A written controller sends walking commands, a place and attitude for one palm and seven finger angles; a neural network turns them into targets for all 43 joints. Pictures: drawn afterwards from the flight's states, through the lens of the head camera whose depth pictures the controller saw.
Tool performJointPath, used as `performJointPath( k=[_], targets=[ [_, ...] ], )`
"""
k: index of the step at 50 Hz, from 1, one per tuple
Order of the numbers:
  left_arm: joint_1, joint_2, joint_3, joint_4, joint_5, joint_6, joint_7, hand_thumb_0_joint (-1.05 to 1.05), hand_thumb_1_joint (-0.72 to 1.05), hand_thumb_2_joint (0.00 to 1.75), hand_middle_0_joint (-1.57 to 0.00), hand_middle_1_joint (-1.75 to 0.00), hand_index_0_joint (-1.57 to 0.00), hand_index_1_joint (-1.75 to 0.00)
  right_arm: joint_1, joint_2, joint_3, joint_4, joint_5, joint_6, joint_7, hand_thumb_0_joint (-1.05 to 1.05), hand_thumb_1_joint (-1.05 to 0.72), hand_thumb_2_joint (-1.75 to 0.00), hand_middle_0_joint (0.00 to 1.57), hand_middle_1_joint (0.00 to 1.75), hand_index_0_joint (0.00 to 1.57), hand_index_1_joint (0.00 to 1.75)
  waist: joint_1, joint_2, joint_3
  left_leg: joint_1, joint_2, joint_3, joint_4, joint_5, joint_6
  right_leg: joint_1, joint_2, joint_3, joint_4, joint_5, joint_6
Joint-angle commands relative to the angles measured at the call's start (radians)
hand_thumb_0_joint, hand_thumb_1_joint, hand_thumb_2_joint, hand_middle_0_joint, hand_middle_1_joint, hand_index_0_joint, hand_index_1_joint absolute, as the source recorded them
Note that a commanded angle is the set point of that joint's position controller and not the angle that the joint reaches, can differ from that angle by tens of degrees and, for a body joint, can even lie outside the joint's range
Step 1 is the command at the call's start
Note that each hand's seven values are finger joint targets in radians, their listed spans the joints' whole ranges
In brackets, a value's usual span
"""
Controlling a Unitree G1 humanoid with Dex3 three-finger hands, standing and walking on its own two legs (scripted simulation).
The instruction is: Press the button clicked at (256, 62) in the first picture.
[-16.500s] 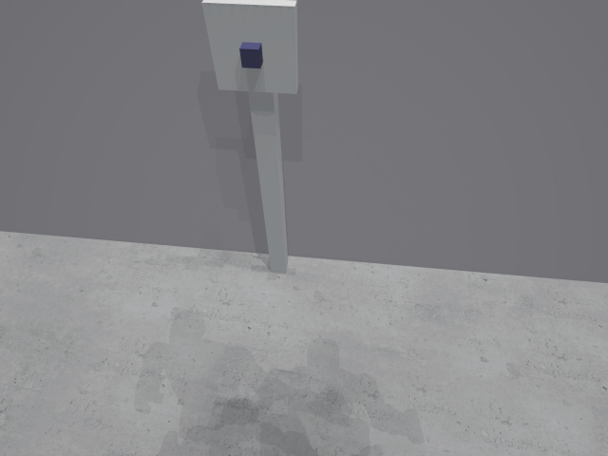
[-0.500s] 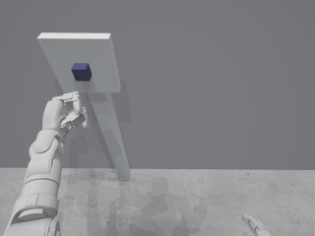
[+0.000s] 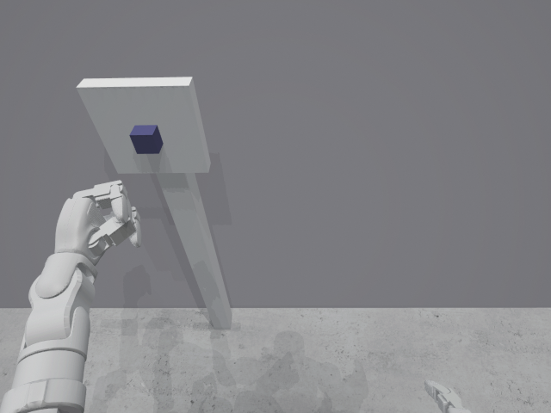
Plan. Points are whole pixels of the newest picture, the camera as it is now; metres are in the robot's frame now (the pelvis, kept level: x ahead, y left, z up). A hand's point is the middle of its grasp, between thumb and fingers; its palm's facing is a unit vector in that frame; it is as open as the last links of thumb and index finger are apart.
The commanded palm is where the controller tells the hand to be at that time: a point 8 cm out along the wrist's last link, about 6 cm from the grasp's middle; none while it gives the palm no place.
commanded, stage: draw the hand back to the body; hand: left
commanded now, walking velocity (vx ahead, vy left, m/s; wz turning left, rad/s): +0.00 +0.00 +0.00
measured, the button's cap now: (147, 138) +0.52 +0.25 +0.14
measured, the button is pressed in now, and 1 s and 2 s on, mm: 0 0 0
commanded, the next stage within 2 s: step back with the hand held close in 1.18 s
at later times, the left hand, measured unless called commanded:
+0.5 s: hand (74, 275) +0.24 +0.25 +0.15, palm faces +0.35 -0.90 -0.25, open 3.1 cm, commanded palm +0.19 +0.29 +0.17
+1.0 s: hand (20, 307) +0.19 +0.26 +0.18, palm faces +0.42 -0.82 -0.39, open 3.1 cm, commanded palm +0.14 +0.30 +0.19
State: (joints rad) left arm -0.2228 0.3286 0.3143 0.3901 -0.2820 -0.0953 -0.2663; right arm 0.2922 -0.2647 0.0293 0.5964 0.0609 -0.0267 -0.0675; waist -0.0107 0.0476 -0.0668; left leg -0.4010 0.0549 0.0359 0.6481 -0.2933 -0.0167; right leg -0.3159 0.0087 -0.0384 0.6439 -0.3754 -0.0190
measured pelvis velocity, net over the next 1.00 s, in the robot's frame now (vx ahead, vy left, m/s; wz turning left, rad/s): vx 0.02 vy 0.02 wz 0.01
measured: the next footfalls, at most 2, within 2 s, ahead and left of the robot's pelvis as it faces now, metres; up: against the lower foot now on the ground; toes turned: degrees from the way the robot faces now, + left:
none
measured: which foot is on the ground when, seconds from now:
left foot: down 0.00-1.00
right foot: down 0.00-1.00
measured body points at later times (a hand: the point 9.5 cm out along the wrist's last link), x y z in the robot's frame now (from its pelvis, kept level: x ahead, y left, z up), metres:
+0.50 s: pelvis +0.00 +0.01 +0.02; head -0.01 +0.00 +0.47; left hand +0.22 +0.29 +0.16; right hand +0.20 -0.20 -0.06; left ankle +0.02 +0.13 -0.72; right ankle -0.03 -0.10 -0.72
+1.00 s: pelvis +0.02 +0.02 +0.02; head +0.00 +0.00 +0.47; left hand +0.16 +0.30 +0.20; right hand +0.22 -0.20 -0.06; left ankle +0.02 +0.13 -0.72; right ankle -0.03 -0.10 -0.72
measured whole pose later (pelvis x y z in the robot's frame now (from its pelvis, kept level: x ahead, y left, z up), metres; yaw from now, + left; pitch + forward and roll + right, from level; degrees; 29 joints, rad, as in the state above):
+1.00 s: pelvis +0.02 +0.02 +0.02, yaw +0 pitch -4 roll +0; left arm 0.56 0.32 0.29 -0.50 -0.06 -0.09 0.10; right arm 0.18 -0.22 0.02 0.61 -0.02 -0.07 -0.07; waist 0.08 0.06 0.01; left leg -0.13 0.03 0.05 0.43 -0.23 0.00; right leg -0.01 -0.01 -0.03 0.37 -0.28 0.01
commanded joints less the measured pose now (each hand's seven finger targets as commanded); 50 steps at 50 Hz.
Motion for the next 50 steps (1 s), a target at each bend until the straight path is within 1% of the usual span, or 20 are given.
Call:
performJointPath(
  k=[1, 4, 5, 10, 11, 13, 15, 16, 19, 20, 21, 24, 25, 30, 34, 35, 41, 42, 45, 50],
  targets=[
    [-0.213, 0.235, 0.079, -0.319, -0.034, -0.030, -0.007, 0.00, 0.90, 0.90, -1.30, -1.50, -1.30, -1.50, -0.151, -0.118, -0.040, -0.184, 0.010, -0.077, -0.015, 0.00, -0.90, -0.90, 0.20, 0.30, 0.20, 0.30, 0.039, -0.027, -0.206, 0.165, -0.059, -0.011, -0.081, 0.176, 0.059, 0.043, 0.008, 0.026, -0.119, 0.359, 0.020],
    [-0.213, 0.190, 0.028, -0.423, -0.038, -0.007, -0.018, 0.00, 0.90, 0.90, -1.30, -1.50, -1.30, -1.50, -0.168, -0.109, -0.035, -0.183, 0.014, -0.100, -0.021, 0.00, -0.90, -0.90, 0.20, 0.30, 0.20, 0.30, 0.028, 0.051, -0.179, 0.209, -0.058, -0.020, -0.094, 0.159, 0.053, 0.011, 0.013, 0.012, -0.135, 0.308, 0.012],
    [-0.206, 0.173, 0.011, -0.454, -0.044, -0.004, -0.019, 0.00, 0.90, 0.90, -1.30, -1.50, -1.30, -1.50, -0.170, -0.109, -0.034, -0.184, 0.012, -0.110, -0.023, 0.00, -0.90, -0.90, 0.20, 0.30, 0.20, 0.30, 0.018, 0.014, -0.178, 0.213, -0.057, -0.024, -0.090, 0.157, 0.057, 0.010, 0.015, 0.013, -0.141, 0.303, 0.016],
    [-0.113, 0.204, 0.057, -0.481, -0.056, 0.053, -0.012, 0.00, 0.90, 0.90, -1.30, -1.50, -1.30, -1.50, -0.187, -0.113, -0.027, -0.178, 0.013, -0.134, -0.038, 0.00, -0.90, -0.90, 0.20, 0.30, 0.20, 0.30, 0.032, -0.034, -0.124, 0.204, -0.057, -0.037, -0.121, 0.081, 0.054, -0.002, 0.014, 0.010, -0.182, 0.190, 0.019],
    [-0.150, 0.271, 0.041, -0.601, 0.079, -0.009, 0.131, 0.00, 0.90, 0.90, -1.30, -1.50, -1.30, -1.50, -0.235, -0.100, -0.028, -0.164, -0.015, -0.142, -0.046, 0.00, -0.90, -0.90, 0.20, 0.30, 0.20, 0.30, 0.038, -0.045, -0.019, 0.212, -0.062, -0.013, -0.157, 0.071, 0.055, -0.043, -0.006, 0.044, -0.284, 0.151, 0.015],
    [0.017, 0.155, -0.007, -0.544, 0.104, -0.017, 0.227, 0.00, 0.90, 0.90, -1.30, -1.50, -1.30, -1.50, -0.228, -0.087, -0.020, -0.146, -0.022, -0.143, -0.048, 0.00, -0.90, -0.90, 0.20, 0.30, 0.20, 0.30, 0.033, -0.059, 0.010, 0.232, -0.057, -0.024, -0.179, 0.038, 0.050, -0.028, -0.016, 0.024, -0.295, 0.079, 0.014],
    [0.062, 0.163, -0.014, -0.607, 0.138, -0.026, 0.277, 0.00, 0.90, 0.90, -1.30, -1.50, -1.30, -1.50, -0.229, -0.091, -0.023, -0.134, -0.030, -0.133, -0.046, 0.00, -0.90, -0.90, 0.20, 0.30, 0.20, 0.30, 0.040, -0.067, -0.042, 0.273, -0.051, -0.024, -0.205, 0.067, 0.055, 0.033, -0.009, 0.023, -0.301, 0.115, 0.012],
    [0.083, 0.168, -0.007, -0.651, 0.150, -0.033, 0.297, 0.00, 0.90, 0.90, -1.30, -1.50, -1.30, -1.50, -0.231, -0.084, -0.022, -0.136, -0.031, -0.129, -0.046, 0.00, -0.90, -0.90, 0.20, 0.30, 0.20, 0.30, 0.041, 0.006, -0.068, 0.303, -0.048, -0.017, -0.215, 0.086, 0.052, 0.060, -0.014, 0.027, -0.296, 0.138, 0.008],
    [0.114, 0.170, -0.009, -0.767, 0.181, -0.053, 0.344, 0.00, 0.90, 0.90, -1.30, -1.50, -1.30, -1.50, -0.234, -0.077, -0.018, -0.132, -0.046, -0.127, -0.041, 0.00, -0.90, -0.90, 0.20, 0.30, 0.20, 0.30, 0.045, 0.067, -0.103, 0.356, -0.046, -0.023, -0.250, 0.133, 0.043, 0.119, -0.008, 0.016, -0.298, 0.200, 0.000],
    [0.153, 0.176, -0.003, -0.773, 0.187, -0.054, 0.353, 0.00, 0.90, 0.90, -1.30, -1.50, -1.30, -1.50, -0.239, -0.081, -0.019, -0.125, -0.052, -0.128, -0.040, 0.00, -0.90, -0.90, 0.20, 0.30, 0.20, 0.30, 0.048, 0.022, -0.095, 0.356, -0.044, -0.020, -0.252, 0.148, 0.047, 0.130, -0.004, 0.017, -0.311, 0.213, 0.002],
    [0.174, 0.161, -0.014, -0.806, 0.190, -0.055, 0.359, 0.00, 0.90, 0.90, -1.30, -1.50, -1.30, -1.50, -0.245, -0.076, -0.019, -0.130, -0.051, -0.125, -0.039, 0.00, -0.90, -0.90, 0.20, 0.30, 0.20, 0.30, 0.048, 0.053, -0.092, 0.366, -0.042, -0.016, -0.261, 0.156, 0.045, 0.143, -0.008, 0.018, -0.312, 0.219, 0.002],
    [0.254, 0.151, -0.008, -0.856, 0.204, -0.057, 0.377, 0.00, 0.90, 0.90, -1.30, -1.50, -1.30, -1.50, -0.248, -0.071, -0.019, -0.128, -0.061, -0.120, -0.035, 0.00, -0.90, -0.90, 0.20, 0.30, 0.20, 0.30, 0.054, 0.051, -0.079, 0.385, -0.043, -0.017, -0.276, 0.203, 0.042, 0.173, -0.004, 0.011, -0.318, 0.268, -0.001],
    [0.294, 0.154, 0.000, -0.848, 0.205, -0.053, 0.377, 0.00, 0.90, 0.90, -1.30, -1.50, -1.30, -1.50, -0.255, -0.075, -0.023, -0.124, -0.063, -0.118, -0.034, 0.00, -0.90, -0.90, 0.20, 0.30, 0.20, 0.30, 0.057, -0.006, -0.058, 0.382, -0.041, -0.014, -0.276, 0.212, 0.045, 0.172, 0.000, 0.010, -0.335, 0.274, 0.002],
    [0.427, 0.133, 0.008, -0.871, 0.209, -0.041, 0.375, 0.00, 0.90, 0.90, -1.30, -1.50, -1.30, -1.50, -0.263, -0.072, -0.028, -0.130, -0.068, -0.095, -0.025, 0.00, -0.90, -0.90, 0.20, 0.30, 0.20, 0.30, 0.066, -0.043, -0.001, 0.380, -0.038, -0.011, -0.294, 0.237, 0.045, 0.185, 0.003, 0.007, -0.349, 0.291, 0.007],
    [0.512, 0.131, 0.023, -0.967, 0.214, -0.043, 0.377, 0.00, 0.90, 0.90, -1.30, -1.50, -1.30, -1.50, -0.257, -0.063, -0.028, -0.141, -0.071, -0.086, -0.016, 0.00, -0.90, -0.90, 0.20, 0.30, 0.20, 0.30, 0.073, 0.021, -0.022, 0.387, -0.039, -0.012, -0.289, 0.293, 0.041, 0.215, -0.003, 0.004, -0.327, 0.341, 0.004],
    [0.545, 0.143, 0.037, -0.979, 0.215, -0.043, 0.377, 0.00, 0.90, 0.90, -1.30, -1.50, -1.30, -1.50, -0.262, -0.065, -0.031, -0.140, -0.073, -0.089, -0.014, 0.00, -0.90, -0.90, 0.20, 0.30, 0.20, 0.30, 0.075, -0.005, -0.009, 0.380, -0.038, -0.011, -0.285, 0.291, 0.041, 0.211, 0.000, 0.005, -0.337, 0.341, 0.005],
    [0.653, 0.161, 0.075, -1.083, 0.215, -0.051, 0.384, 0.00, 0.90, 0.90, -1.30, -1.50, -1.30, -1.50, -0.254, -0.054, -0.034, -0.153, -0.073, -0.094, -0.013, 0.00, -0.90, -0.90, 0.20, 0.30, 0.20, 0.30, 0.079, 0.012, -0.011, 0.372, -0.038, -0.010, -0.270, 0.302, 0.040, 0.214, -0.003, 0.004, -0.329, 0.359, 0.005],
    [0.676, 0.153, 0.076, -1.091, 0.218, -0.053, 0.384, 0.00, 0.90, 0.90, -1.30, -1.50, -1.30, -1.50, -0.251, -0.052, -0.034, -0.152, -0.073, -0.095, -0.012, 0.00, -0.90, -0.90, 0.20, 0.30, 0.20, 0.30, 0.080, 0.038, -0.002, 0.368, -0.037, -0.009, -0.267, 0.312, 0.037, 0.211, -0.003, 0.003, -0.324, 0.364, 0.004],
    [0.738, 0.158, 0.089, -1.119, 0.217, -0.053, 0.383, 0.00, 0.90, 0.90, -1.30, -1.50, -1.30, -1.50, -0.248, -0.054, -0.038, -0.156, -0.071, -0.102, -0.011, 0.00, -0.90, -0.90, 0.20, 0.30, 0.20, 0.30, 0.084, 0.025, -0.002, 0.369, -0.035, -0.007, -0.257, 0.334, 0.036, 0.208, 0.003, 0.003, -0.329, 0.386, 0.005],
    [0.700, 0.127, 0.061, -1.074, 0.220, -0.041, 0.384, 0.00, 0.90, 0.90, -1.30, -1.50, -1.30, -1.50, -0.236, -0.058, -0.042, -0.146, -0.073, -0.098, -0.019, 0.00, -0.90, -0.90, 0.20, 0.30, 0.20, 0.30, 0.069, -0.024, 0.041, 0.370, -0.034, -0.004, -0.262, 0.303, 0.042, 0.173, 0.001, -0.001, -0.338, 0.361, 0.012]
  ],
)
